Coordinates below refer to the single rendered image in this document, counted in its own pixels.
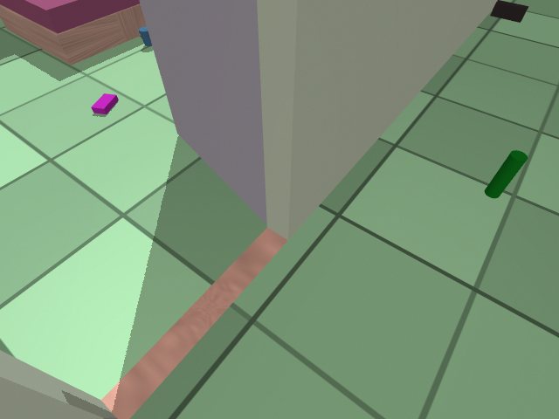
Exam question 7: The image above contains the bed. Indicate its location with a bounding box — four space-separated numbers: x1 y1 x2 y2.
0 0 147 65

